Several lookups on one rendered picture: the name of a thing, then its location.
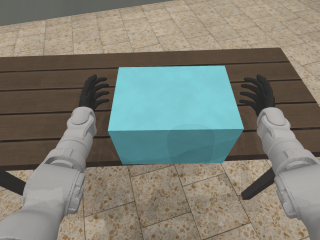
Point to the left robot upper arm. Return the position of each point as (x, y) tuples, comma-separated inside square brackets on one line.
[(54, 192)]

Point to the robot right hand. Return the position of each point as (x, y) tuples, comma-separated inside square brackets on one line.
[(263, 96)]

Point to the right robot upper arm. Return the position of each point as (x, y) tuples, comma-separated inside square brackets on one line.
[(298, 191)]

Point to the robot right forearm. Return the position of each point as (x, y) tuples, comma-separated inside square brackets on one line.
[(280, 144)]

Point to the robot left forearm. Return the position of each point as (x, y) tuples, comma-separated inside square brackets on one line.
[(74, 146)]

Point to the robot left hand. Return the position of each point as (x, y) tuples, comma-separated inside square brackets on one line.
[(88, 97)]

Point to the table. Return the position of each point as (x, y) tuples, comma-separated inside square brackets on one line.
[(39, 93)]

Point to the carton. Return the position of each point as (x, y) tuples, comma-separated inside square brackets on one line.
[(174, 115)]

